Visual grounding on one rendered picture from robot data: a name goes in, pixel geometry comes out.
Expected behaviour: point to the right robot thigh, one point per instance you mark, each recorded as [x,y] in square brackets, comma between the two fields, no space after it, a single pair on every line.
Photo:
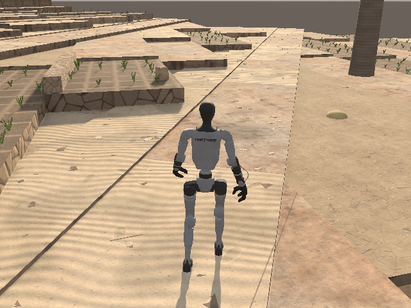
[220,190]

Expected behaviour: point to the robot left upper arm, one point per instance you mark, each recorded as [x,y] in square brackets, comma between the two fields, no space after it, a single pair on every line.
[183,143]

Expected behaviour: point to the right robot forearm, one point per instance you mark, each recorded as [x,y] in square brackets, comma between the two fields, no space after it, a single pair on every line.
[238,174]

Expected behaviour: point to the robot right hand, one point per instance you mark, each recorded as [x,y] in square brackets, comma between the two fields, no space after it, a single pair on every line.
[243,192]

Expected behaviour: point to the robot right foot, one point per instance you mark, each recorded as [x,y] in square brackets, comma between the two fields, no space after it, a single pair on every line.
[218,250]

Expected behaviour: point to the robot right upper arm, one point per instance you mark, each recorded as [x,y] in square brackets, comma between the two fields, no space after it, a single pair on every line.
[229,146]

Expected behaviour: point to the left robot forearm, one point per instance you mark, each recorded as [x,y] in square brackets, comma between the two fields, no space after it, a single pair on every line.
[176,165]

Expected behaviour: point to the robot left hand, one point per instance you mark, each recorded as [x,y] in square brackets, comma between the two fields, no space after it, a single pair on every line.
[179,175]

